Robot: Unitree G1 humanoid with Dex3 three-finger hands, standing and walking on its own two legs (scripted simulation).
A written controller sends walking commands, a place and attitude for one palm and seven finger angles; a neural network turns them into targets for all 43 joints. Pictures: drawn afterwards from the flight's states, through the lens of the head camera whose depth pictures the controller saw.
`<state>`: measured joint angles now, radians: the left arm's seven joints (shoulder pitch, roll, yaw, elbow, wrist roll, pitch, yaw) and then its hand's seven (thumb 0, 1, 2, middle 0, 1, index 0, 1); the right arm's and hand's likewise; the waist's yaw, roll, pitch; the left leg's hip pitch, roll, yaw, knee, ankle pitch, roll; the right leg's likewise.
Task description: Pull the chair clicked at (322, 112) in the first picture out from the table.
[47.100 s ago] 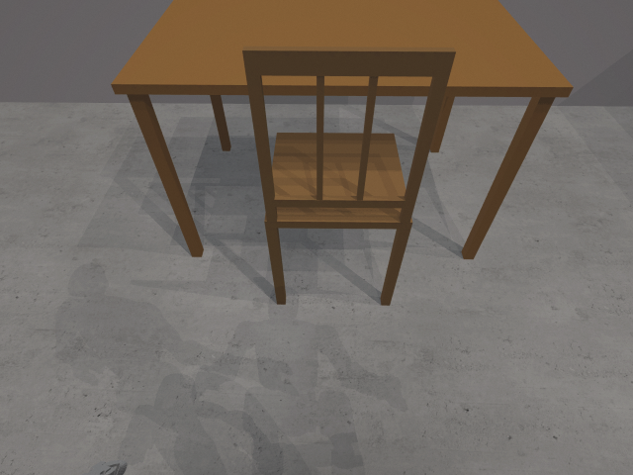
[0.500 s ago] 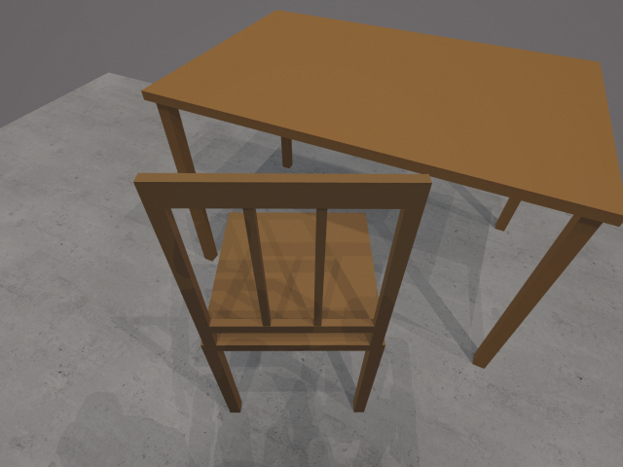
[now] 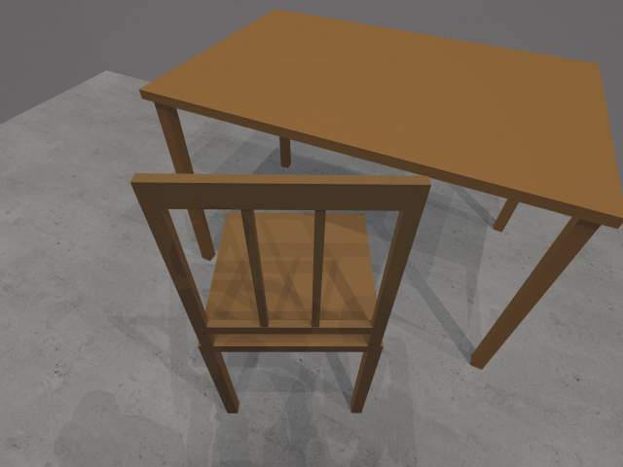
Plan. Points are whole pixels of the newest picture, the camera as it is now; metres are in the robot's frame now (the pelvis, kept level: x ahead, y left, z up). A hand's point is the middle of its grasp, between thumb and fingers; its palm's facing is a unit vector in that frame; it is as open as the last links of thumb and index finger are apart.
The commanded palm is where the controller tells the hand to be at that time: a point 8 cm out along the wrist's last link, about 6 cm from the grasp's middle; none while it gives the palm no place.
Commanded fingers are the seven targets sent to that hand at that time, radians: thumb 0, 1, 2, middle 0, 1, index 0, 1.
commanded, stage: look again from close up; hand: left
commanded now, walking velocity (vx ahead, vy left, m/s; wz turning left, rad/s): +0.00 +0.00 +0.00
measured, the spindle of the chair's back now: (257, 275) +0.44 +0.13 -0.07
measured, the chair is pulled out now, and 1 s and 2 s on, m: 0.20 0.20 0.20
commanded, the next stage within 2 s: raise the hand toward the chair's back in 0.74 s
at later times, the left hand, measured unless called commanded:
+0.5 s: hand out of the picture -0.04 +0.15 -0.18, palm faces +0.06 -0.98 -0.16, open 7.3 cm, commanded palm none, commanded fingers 0.00 0.90 0.90 -0.20 -0.30 -0.20 -0.30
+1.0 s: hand out of the picture +0.09 +0.21 -0.09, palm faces +0.24 -0.94 -0.24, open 7.4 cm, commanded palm +0.10 +0.22 -0.07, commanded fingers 0.00 0.69 0.81 -0.18 -0.27 -0.18 -0.27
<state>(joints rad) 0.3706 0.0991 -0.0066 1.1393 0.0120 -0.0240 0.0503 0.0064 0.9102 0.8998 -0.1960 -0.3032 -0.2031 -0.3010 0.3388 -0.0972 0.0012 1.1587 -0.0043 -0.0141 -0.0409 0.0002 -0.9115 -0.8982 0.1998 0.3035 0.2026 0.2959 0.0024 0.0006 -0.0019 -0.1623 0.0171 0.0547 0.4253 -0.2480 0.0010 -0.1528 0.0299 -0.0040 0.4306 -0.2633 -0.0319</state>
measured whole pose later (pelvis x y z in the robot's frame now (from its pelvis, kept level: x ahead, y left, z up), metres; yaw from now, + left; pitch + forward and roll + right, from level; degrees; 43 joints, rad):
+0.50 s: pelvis +0.00 +0.00 +0.00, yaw +0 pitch -1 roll +0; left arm 0.37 0.10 0.00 1.14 0.01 -0.02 0.05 0.01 0.91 0.90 -0.20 -0.30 -0.20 -0.30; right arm 0.34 -0.10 0.00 1.16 0.00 -0.02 -0.04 0.00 -0.91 -0.90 0.20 0.30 0.20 0.30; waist 0.00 0.00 -0.01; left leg -0.16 0.01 0.05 0.42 -0.25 0.00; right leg -0.14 0.03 -0.01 0.42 -0.27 -0.03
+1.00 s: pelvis -0.01 +0.01 -0.01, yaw +3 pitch +1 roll +0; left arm 0.55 0.21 -0.02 0.29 -0.14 -0.04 0.14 0.08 0.96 0.88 -0.19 -0.30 -0.20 -0.29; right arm 0.39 -0.22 0.00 0.90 0.04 -0.23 -0.08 0.03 -0.94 -0.90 0.20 0.30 0.21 0.30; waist -0.04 0.03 -0.02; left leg -0.31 -0.01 0.01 0.60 -0.31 0.02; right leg -0.28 0.00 -0.05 0.60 -0.34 -0.02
